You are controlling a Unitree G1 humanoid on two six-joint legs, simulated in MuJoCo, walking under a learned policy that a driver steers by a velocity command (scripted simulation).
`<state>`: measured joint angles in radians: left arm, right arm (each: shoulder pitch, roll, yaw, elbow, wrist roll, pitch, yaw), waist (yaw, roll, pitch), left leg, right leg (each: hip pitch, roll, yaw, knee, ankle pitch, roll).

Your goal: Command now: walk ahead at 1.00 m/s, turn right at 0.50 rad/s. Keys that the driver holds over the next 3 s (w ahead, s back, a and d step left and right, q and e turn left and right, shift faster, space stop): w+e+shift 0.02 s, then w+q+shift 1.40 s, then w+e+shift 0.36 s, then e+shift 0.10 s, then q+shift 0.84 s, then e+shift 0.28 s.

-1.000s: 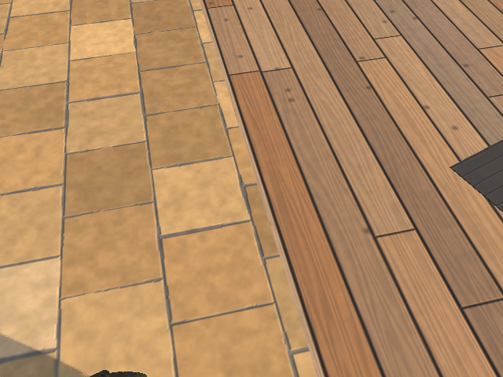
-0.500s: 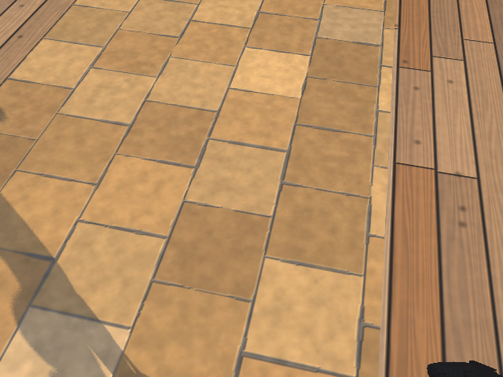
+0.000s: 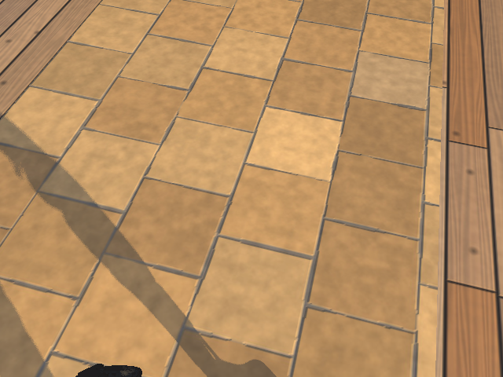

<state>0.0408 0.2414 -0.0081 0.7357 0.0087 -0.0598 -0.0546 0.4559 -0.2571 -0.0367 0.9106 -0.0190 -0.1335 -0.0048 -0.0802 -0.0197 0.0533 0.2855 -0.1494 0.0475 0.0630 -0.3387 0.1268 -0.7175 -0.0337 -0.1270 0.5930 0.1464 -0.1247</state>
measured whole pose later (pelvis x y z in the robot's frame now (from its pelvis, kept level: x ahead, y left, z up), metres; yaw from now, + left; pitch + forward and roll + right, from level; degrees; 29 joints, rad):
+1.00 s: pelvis +0.98 +0.08 +0.00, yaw +37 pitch +3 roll -1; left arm 0.10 0.28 0.00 0.64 0.06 -0.08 0.02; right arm 0.35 -0.37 -0.09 0.82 0.00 -0.06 0.01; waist -0.07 0.03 0.03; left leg -0.26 -0.12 -0.13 1.22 -0.40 0.13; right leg -0.46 -0.04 -0.01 0.62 -0.21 0.05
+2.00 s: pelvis +1.57 +0.77 +0.02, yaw +52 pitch +0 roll -2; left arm 0.34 0.30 0.04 0.79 0.00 -0.07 -0.02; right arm 0.13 -0.27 0.01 0.66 0.01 -0.11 0.00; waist 0.04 0.01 0.08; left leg -0.63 0.05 -0.09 1.23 -0.32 0.00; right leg -0.24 0.17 -0.02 0.41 -0.17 -0.14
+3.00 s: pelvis +1.77 +1.01 +0.02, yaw +84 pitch +2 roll +2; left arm 0.23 0.26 0.05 0.70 -0.02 0.03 0.01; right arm 0.13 -0.26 -0.05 0.63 0.02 0.03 -0.03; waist 0.06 -0.01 0.04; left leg -0.29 -0.04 -0.12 0.67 -0.42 -0.09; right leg -0.33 0.04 0.13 0.48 -0.18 -0.02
